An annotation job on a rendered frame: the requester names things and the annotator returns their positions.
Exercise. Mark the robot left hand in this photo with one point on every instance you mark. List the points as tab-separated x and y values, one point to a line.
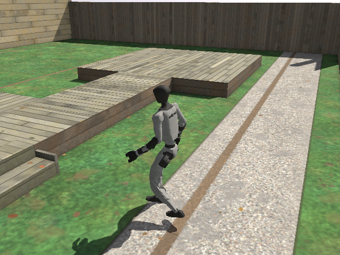
132	156

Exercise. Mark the right robot forearm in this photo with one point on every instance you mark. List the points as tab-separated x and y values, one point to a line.
180	130

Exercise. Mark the left robot forearm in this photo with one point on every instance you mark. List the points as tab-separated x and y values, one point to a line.
150	145

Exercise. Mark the humanoid robot torso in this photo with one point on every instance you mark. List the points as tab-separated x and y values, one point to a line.
170	130

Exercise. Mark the left robot shin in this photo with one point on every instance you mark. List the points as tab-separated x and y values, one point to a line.
163	196

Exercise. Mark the left robot upper arm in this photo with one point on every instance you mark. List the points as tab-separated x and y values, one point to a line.
157	119

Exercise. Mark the right robot upper arm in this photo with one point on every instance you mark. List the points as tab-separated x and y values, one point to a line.
182	120

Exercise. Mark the robot right hand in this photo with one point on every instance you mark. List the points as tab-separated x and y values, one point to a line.
177	140

